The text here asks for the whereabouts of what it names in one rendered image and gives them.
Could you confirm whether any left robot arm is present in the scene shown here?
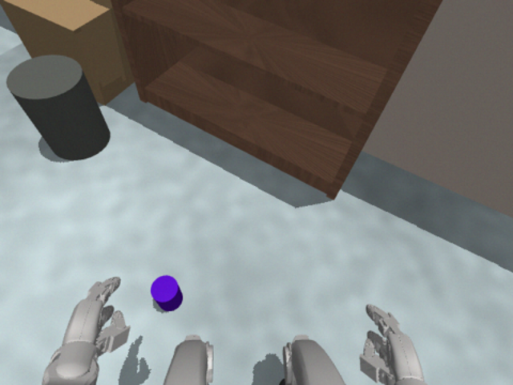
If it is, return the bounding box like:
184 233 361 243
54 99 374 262
42 341 99 385

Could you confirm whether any left robot hand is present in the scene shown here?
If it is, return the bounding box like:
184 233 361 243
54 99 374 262
62 277 131 357

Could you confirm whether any right robot hand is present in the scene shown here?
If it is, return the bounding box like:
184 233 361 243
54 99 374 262
360 304 424 385

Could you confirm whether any bookshelf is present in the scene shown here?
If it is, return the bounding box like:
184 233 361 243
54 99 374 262
111 0 442 200

